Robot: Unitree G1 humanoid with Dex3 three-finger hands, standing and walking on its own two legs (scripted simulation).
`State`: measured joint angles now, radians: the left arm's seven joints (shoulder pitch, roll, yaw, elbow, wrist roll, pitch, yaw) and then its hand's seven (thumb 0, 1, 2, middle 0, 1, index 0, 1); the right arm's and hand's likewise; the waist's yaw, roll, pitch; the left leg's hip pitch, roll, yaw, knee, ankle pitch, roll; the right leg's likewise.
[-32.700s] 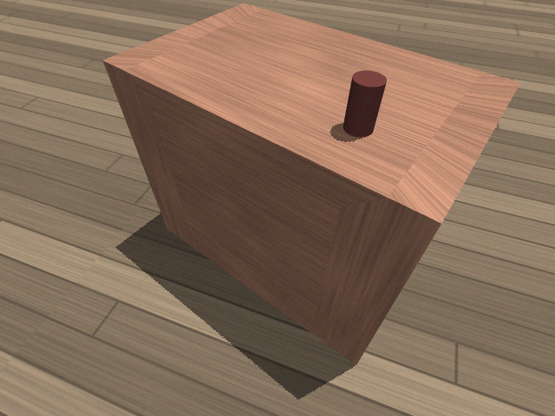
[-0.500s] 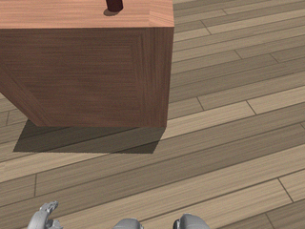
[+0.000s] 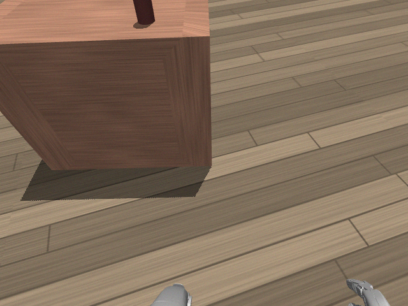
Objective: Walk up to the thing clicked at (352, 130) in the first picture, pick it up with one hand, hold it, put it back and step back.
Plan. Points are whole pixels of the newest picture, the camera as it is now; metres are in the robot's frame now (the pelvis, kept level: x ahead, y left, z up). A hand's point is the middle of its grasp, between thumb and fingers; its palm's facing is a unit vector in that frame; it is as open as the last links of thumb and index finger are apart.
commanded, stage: step back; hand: left
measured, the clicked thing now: (143, 5) +1.11 +0.30 +0.10
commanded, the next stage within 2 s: stand in 1.06 s
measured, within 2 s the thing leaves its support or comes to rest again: neither
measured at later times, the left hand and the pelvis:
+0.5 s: hand out of the picture +0.03 +0.29 -0.13, palm faces +0.08 -0.92 -0.38, open 7.4 cm; pelvis -0.02 +0.00 +0.01, yaw +5 degrees
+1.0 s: hand out of the picture +0.09 +0.31 -0.14, palm faces +0.13 -0.91 -0.39, open 7.4 cm; pelvis +0.03 +0.02 +0.00, yaw +7 degrees
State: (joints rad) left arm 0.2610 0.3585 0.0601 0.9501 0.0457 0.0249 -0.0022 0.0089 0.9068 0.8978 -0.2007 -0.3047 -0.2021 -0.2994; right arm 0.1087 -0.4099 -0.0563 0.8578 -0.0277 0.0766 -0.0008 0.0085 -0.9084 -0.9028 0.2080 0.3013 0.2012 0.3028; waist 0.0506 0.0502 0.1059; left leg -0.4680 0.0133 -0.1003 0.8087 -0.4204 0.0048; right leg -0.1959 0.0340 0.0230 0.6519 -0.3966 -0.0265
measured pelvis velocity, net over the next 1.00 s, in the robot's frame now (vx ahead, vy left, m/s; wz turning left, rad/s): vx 0.03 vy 0.02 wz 0.11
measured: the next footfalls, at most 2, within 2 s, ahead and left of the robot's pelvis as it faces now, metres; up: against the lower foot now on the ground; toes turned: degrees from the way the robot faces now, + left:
left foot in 0.28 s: +0.00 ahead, +0.14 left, +0.00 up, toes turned +4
right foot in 0.56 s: +0.09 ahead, -0.11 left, +0.00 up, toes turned +4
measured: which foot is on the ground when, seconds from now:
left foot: up 0.00-0.26, down 0.28-0.58, up 0.60-0.86, down 0.88-1.00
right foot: down 0.00-0.32, up 0.34-0.54, down 0.56-1.00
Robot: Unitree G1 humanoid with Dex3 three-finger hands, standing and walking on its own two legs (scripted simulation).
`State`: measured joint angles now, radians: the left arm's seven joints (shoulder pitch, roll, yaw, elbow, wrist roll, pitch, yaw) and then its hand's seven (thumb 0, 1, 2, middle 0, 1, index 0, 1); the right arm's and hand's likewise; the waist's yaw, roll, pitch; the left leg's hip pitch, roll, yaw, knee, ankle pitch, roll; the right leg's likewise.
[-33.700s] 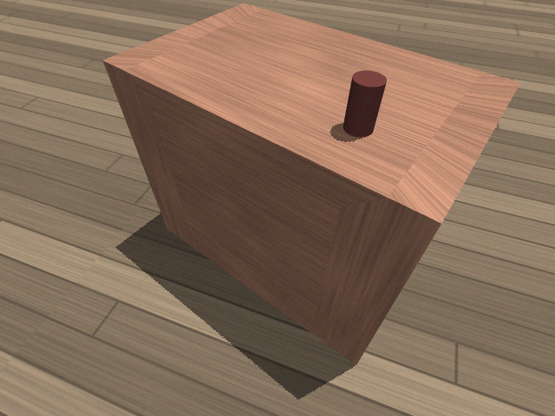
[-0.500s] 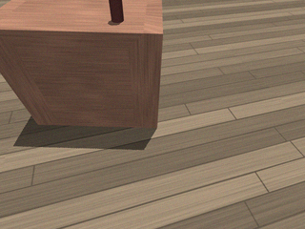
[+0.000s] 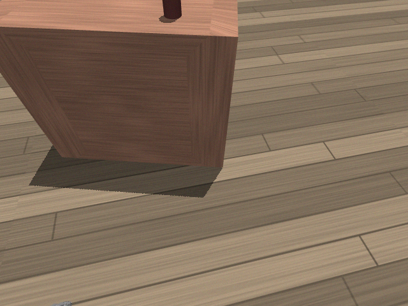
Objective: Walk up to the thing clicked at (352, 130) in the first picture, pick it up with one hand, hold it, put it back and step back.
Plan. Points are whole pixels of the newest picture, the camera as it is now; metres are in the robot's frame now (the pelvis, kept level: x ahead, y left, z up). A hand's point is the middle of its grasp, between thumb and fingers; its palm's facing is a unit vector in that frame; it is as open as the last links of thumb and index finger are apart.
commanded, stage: step back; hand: left
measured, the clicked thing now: out of the picture +1.11 +0.15 +0.10
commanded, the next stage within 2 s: stand in 0.06 s
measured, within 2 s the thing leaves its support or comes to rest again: neither
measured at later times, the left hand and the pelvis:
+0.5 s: hand out of the picture +0.08 +0.25 -0.13, palm faces -0.02 -0.94 -0.33, open 7.4 cm; pelvis +0.00 +0.00 +0.02, yaw +0 degrees
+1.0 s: hand out of the picture +0.06 +0.25 -0.13, palm faces -0.04 -0.94 -0.34, open 7.4 cm; pelvis -0.01 -0.01 +0.02, yaw +0 degrees
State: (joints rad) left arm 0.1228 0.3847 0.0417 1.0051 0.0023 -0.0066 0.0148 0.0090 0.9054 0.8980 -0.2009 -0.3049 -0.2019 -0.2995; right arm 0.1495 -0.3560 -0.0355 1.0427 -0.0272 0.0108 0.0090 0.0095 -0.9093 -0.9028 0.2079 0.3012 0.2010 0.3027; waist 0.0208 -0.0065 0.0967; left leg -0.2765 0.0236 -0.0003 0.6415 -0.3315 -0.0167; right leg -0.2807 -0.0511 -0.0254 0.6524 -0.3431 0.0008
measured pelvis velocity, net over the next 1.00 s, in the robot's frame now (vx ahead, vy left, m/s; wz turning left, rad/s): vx -0.01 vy -0.01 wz -0.01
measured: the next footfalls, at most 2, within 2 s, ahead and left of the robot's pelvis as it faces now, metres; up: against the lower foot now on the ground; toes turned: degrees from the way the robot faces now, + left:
none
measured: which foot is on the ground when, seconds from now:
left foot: down 0.00-1.00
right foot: down 0.00-1.00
